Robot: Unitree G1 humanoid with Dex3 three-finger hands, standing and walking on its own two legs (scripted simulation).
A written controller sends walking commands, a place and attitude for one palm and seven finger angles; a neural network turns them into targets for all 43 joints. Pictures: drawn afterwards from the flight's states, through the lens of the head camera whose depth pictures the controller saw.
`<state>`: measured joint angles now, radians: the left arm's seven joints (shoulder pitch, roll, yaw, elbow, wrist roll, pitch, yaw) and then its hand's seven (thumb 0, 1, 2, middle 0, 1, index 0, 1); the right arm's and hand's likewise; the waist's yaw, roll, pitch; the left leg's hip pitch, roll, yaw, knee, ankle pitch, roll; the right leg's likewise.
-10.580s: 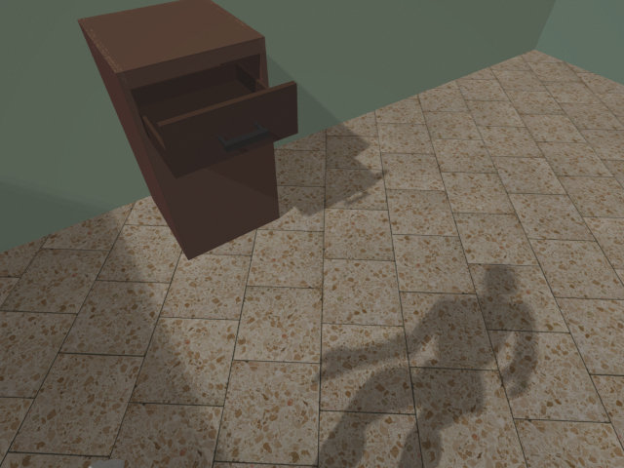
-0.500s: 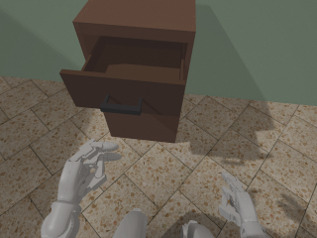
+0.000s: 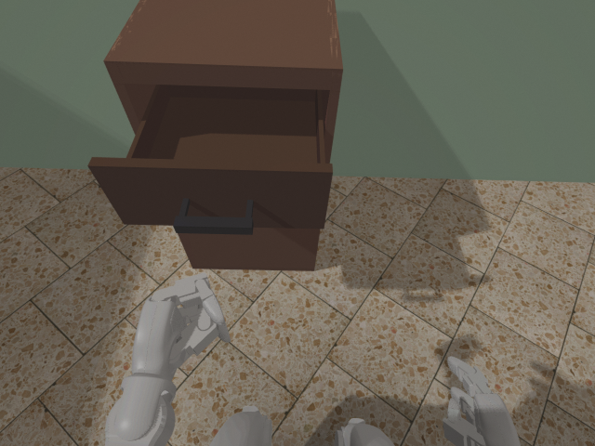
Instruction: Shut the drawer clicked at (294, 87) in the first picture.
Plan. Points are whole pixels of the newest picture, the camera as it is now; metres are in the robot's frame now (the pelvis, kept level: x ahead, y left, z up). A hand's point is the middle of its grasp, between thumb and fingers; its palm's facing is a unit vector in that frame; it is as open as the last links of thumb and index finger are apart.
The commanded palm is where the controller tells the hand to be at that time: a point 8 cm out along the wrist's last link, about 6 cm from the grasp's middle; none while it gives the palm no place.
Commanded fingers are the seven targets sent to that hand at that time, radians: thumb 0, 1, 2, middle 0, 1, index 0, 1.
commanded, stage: raise the hand and make a fist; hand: left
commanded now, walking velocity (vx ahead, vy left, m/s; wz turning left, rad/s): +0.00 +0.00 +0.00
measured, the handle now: (216, 215) +0.48 +0.16 -0.03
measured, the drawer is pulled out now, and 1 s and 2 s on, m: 0.22 0.22 0.22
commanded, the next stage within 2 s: bring the fist close to the handle in 0.76 s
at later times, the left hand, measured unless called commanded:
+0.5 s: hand (214, 303) +0.28 +0.12 +0.06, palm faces +0.00 -1.00 -0.03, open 3.3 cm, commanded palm +0.25 +0.18 +0.07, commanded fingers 0.00 0.90 0.90 -1.40 -1.60 -1.40 -1.60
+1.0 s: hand (206, 302) +0.28 +0.13 +0.06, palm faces +0.02 -1.00 -0.04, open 3.3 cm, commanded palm +0.27 +0.18 +0.05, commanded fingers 0.00 0.90 0.90 -1.40 -1.60 -1.40 -1.60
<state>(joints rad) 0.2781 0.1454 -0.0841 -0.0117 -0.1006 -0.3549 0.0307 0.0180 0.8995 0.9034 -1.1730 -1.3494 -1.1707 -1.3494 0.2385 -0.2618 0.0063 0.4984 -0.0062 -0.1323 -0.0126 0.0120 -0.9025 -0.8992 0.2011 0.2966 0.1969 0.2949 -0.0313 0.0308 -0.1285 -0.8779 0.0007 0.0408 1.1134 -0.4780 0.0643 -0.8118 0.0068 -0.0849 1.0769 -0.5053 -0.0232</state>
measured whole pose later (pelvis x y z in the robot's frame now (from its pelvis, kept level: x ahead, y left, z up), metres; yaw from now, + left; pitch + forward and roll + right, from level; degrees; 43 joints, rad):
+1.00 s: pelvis +0.01 -0.03 +0.01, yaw +1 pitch +13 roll -1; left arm 0.17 0.19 0.06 0.15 -0.18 -0.37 -0.10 0.02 0.90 0.90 -1.40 -1.60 -1.40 -1.60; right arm 0.22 -0.25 0.03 0.53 0.01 -0.13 -0.02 0.01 -0.90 -0.90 0.20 0.30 0.20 0.30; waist -0.02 0.03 -0.13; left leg -0.81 0.01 0.01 1.04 -0.46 0.02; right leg -0.75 0.02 -0.11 1.02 -0.51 -0.06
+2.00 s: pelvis -0.01 -0.01 -0.05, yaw -1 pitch +24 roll -3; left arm -0.28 0.20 0.11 0.55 -0.12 -0.50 -0.03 0.02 0.90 0.90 -1.40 -1.60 -1.40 -1.60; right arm 0.21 -0.25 0.01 0.59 -0.02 0.01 0.02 0.01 -0.90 -0.90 0.20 0.30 0.20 0.30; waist -0.06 0.03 -0.18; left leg -1.23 0.02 0.03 1.36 -0.55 0.05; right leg -1.16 0.02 -0.10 1.33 -0.58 -0.04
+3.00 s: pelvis -0.02 -0.01 -0.06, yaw -1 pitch +26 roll -3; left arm -0.60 0.28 0.22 0.91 -0.09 -0.55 -0.07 -0.06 0.80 0.95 -1.40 -1.60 -1.40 -1.60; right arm 0.24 -0.25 0.03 0.65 -0.02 0.01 0.00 0.00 -0.90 -0.90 0.20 0.30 0.20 0.30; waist -0.10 0.03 -0.17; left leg -1.29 0.02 0.01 1.37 -0.53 0.05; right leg -1.22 0.02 -0.12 1.33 -0.56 -0.05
